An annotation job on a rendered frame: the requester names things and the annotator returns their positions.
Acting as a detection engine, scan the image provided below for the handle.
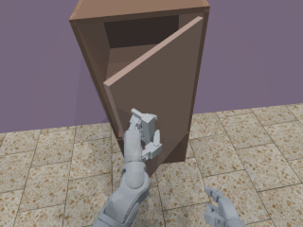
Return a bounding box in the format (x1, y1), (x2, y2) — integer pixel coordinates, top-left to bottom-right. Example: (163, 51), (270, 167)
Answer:
(131, 108), (155, 146)

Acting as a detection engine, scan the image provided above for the robot left forearm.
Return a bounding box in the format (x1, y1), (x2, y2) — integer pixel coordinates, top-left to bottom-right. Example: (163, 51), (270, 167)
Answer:
(92, 161), (150, 227)

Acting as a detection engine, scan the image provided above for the robot right hand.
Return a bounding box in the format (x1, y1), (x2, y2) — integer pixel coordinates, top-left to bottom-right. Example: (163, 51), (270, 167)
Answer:
(204, 186), (241, 227)

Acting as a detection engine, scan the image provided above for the cupboard door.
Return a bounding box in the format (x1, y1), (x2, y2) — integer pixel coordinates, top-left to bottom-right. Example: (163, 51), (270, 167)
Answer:
(103, 16), (204, 178)

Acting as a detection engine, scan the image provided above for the robot left hand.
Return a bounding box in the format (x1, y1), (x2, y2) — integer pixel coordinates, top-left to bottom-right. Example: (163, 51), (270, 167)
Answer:
(124, 113), (162, 164)

